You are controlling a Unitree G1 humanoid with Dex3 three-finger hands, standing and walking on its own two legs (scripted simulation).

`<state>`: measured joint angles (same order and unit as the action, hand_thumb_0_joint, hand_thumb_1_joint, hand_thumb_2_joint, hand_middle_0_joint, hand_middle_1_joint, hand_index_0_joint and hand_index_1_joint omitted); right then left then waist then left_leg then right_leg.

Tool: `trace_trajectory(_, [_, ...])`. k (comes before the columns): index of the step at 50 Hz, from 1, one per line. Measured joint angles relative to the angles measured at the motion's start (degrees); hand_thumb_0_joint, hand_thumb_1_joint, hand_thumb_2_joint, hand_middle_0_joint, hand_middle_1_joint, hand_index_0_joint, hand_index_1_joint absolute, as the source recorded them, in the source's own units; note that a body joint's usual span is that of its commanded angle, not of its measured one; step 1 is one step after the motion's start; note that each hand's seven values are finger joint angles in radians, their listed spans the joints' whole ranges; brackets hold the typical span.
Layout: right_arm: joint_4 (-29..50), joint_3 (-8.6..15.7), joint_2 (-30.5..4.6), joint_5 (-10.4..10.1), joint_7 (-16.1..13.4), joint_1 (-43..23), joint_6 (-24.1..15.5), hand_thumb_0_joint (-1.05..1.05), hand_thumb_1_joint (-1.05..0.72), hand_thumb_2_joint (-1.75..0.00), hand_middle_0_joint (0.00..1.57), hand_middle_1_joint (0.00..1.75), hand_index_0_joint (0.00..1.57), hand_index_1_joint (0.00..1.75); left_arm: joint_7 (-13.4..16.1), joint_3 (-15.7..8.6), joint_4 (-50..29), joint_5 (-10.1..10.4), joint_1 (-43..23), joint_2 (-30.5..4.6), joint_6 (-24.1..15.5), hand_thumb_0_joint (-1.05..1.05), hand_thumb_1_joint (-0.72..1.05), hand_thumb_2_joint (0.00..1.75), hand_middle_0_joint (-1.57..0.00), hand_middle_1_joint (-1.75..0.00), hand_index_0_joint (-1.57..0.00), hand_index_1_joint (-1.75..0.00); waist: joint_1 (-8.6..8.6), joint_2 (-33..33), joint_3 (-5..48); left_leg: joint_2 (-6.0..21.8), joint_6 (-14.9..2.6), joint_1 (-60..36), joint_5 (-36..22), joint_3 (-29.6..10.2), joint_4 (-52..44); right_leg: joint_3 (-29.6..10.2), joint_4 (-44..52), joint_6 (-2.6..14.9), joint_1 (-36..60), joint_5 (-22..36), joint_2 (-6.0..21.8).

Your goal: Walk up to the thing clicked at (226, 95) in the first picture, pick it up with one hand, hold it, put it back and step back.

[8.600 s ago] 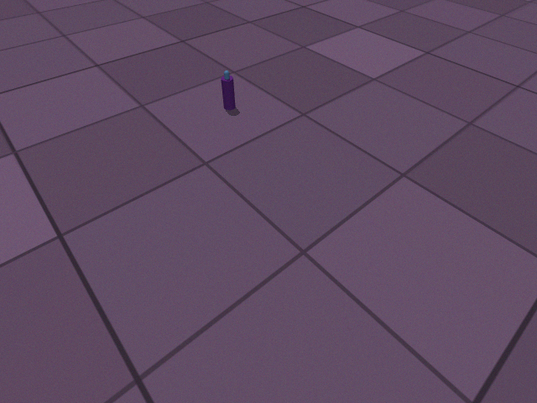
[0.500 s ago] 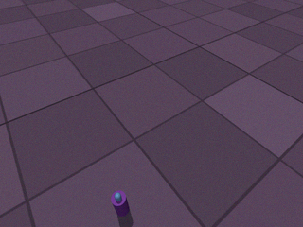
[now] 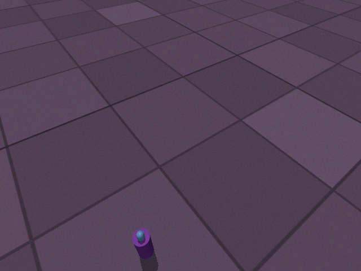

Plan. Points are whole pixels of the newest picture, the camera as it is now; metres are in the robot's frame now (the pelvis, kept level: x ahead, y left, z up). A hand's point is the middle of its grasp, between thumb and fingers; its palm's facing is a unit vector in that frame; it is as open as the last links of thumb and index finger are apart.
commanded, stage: stand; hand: left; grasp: from the side
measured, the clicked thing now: (143, 242) +0.38 +0.20 -0.65
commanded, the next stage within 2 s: go down in 0.16 s
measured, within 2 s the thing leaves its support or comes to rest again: neither
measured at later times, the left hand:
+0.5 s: hand out of the picture +0.15 +0.26 -0.16, palm faces +0.04 -0.94 -0.33, open 10.9 cm
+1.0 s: hand out of the picture +0.14 +0.28 -0.19, palm faces +0.05 -0.94 -0.33, open 17.3 cm
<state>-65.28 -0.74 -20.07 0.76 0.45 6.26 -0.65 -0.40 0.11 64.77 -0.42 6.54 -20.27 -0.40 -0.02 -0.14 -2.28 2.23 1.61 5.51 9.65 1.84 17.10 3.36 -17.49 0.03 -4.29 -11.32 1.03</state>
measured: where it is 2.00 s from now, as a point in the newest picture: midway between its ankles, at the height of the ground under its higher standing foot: outside the picture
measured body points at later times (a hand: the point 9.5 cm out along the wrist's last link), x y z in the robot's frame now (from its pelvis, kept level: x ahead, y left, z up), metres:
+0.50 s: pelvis -0.01 +0.00 -0.02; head +0.04 +0.01 +0.43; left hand +0.15 +0.31 -0.14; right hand +0.08 -0.27 -0.14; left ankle +0.00 +0.14 -0.75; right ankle -0.02 -0.11 -0.75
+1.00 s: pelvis +0.00 +0.02 -0.06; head +0.06 +0.04 +0.38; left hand +0.14 +0.33 -0.16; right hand +0.15 -0.24 -0.15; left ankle +0.00 +0.14 -0.75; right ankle -0.02 -0.11 -0.75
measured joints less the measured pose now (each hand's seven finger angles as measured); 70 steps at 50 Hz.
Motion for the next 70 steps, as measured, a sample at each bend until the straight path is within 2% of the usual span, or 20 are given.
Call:
trace_trajectory(14, [-0.02, 0.09, -0.03, 0.00, -0.03, 0.00, -0.01, 0.01, -0.90, -0.90, 0.21, 0.30, 0.21, 0.30, 0.00, 0.06, 0.02, -0.06, 0.10, 0.04, 0.00, 0.00, 0.90, 0.89, -0.20, -0.30, -0.20, -0.30, -0.10, -0.01, -0.04, -0.10, -0.05, -0.18, 0.08, 0.16, -0.19, -0.16, -0.17, -0.05, -0.04, -0.22, 0.10])
trace_trajectory(16, [4.89, 0.07, 0.13, -1.88, -1.06, 1.90, -0.22, 0.01, -0.91, -0.90, 0.21, 0.30, 0.21, 0.30, 0.67, -0.76, -2.94, 1.17, 0.14, 0.68, -0.14, 0.00, 0.88, 0.87, -0.21, -0.28, -0.21, -0.28, 0.23, -0.16, 0.20, -0.19, -0.28, 2.52, 0.81, -0.33, 2.05, 0.27, -2.10, -0.05, -2.39, -0.94, 0.27])
trace_trajectory(18, [9.47, 0.30, 0.79, -3.02, -1.92, 3.45, -1.17, 0.01, -0.93, -0.91, 0.21, 0.30, 0.21, 0.30, 0.70, -2.69, -3.53, 1.02, -2.58, 1.62, -0.89, 0.01, 0.84, 0.82, -0.19, -0.23, -0.19, -0.23, 0.26, -0.25, -0.42, -0.28, -0.41, 5.41, 1.51, -0.80, 4.55, 0.67, -4.37, -0.02, -4.98, -1.70, 0.44])
trace_trajectory(20, [12.81, 0.62, 1.94, -3.27, -2.26, 4.19, -1.45, 0.01, -0.94, -0.91, 0.21, 0.30, 0.20, 0.30, 0.04, -4.62, -2.65, -0.15, -6.24, 1.74, -0.71, 0.01, 0.76, 0.75, -0.16, -0.19, -0.16, -0.19, 0.34, -0.01, -0.61, -0.21, -0.41, 8.77, 2.28, -1.03, 7.27, 0.80, -6.98, 0.08, -8.22, -2.48, 0.48])
trace_trajectory(23, [16.56, 1.27, 4.00, -2.54, -2.08, 5.07, -1.66, 0.01, -0.95, -0.91, 0.21, 0.30, 0.20, 0.30, -1.05, -7.82, -2.49, -2.83, -9.86, 1.01, -0.12, 0.00, 0.61, 0.60, -0.11, -0.14, -0.11, -0.13, 0.75, 0.72, 0.19, 0.03, -0.28, 13.80, 3.77, -0.88, 11.45, 0.49, -11.25, 0.23, -13.41, -3.93, 0.43])
trace_trajectory(27, [20.42, 1.67, 5.85, -2.49, -1.79, 7.14, -1.51, 0.01, -0.94, -0.91, 0.21, 0.30, 0.21, 0.30, -1.20, -10.15, -7.58, -4.10, -8.73, 0.57, 2.32, 0.00, 0.40, 0.40, -0.08, -0.09, -0.08, -0.09, 1.49, 1.04, 1.51, 0.17, -0.42, 16.94, 5.52, -0.47, 14.81, -0.04, -14.39, 0.13, -16.64, -5.36, 0.43])
trace_trajectory(33, [24.36, 1.58, 6.14, -2.52, -1.75, 9.11, -1.85, 0.01, -0.90, -0.90, 0.21, 0.30, 0.21, 0.30, -1.31, -10.59, -14.48, -3.57, -4.45, 0.75, 7.64, 0.00, 0.06, 0.20, -0.07, -0.06, -0.07, -0.06, 2.32, 0.29, 3.58, 0.14, -0.87, 20.78, 8.34, -0.31, 19.81, -0.37, -18.51, -0.37, -20.14, -7.60, 0.65])
trace_trajectory(38, [26.57, 1.85, 5.74, -2.24, -2.05, 9.08, -3.35, 0.01, -0.87, -0.89, 0.21, 0.30, 0.21, 0.30, -1.65, -10.78, -20.59, -2.87, -1.12, 1.33, 9.55, 0.00, -0.20, 0.12, -0.07, -0.06, -0.07, -0.06, 2.15, 0.08, 4.92, 0.08, -1.21, 25.92, 11.46, -0.47, 26.19, -0.45, -24.39, -0.75, -24.98, -10.46, 0.95])
trace_trajectory(46, [29.48, 1.86, 5.72, -1.99, -3.07, 7.75, -5.32, 0.01, -0.84, -0.88, 0.21, 0.30, 0.21, 0.30, -1.97, -10.78, -32.18, -2.33, 4.52, 1.94, 12.79, -0.01, -0.46, 0.06, -0.08, -0.07, -0.07, -0.08, 1.89, 0.15, 7.13, 0.21, -1.49, 32.82, 15.62, -1.26, 34.77, -0.01, -31.97, -1.10, -31.12, -14.27, 1.09])
trace_trajectory(57, [32.97, 0.64, 6.77, -1.36, -4.90, 6.66, -7.65, 0.01, -0.83, -0.88, 0.21, 0.30, 0.21, 0.30, -2.23, -10.80, -43.57, -0.99, 10.30, 1.14, 18.25, -0.01, -0.57, 0.05, -0.08, -0.07, -0.07, -0.08, 2.20, -0.46, 9.26, 0.47, -1.49, 39.39, 18.88, -2.54, 42.10, 0.92, -38.36, -1.13, -36.82, -17.39, 0.99])
trace_trajectory(64, [33.98, 0.13, 7.33, -1.12, -5.86, 7.08, -8.38, 0.01, -0.84, -0.88, 0.21, 0.30, 0.21, 0.30, -2.42, -11.87, -46.98, -0.19, 11.84, 0.91, 19.07, -0.01, -0.57, 0.07, -0.08, -0.07, -0.07, -0.08, 2.31, -0.58, 10.02, 0.62, -1.39, 43.05, 20.15, -3.25, 45.73, 1.43, -41.73, -0.99, -40.13, -18.70, 0.88])
trace_trajectory(70, [34.19, 0.24, 7.40, -0.99, -6.27, 7.49, -8.97, 0.02, -0.85, -0.89, 0.21, 0.30, 0.21, 0.30, -3.13, -13.02, -48.39, 0.49, 12.86, 0.50, 18.11, -0.01, -0.55, 0.07, -0.08, -0.06, -0.06, -0.08, 2.52, -0.49, 10.14, 0.73, -1.37, 45.82, 20.79, -3.65, 48.25, 1.67, -44.09, -0.90, -42.71, -19.36, 0.80])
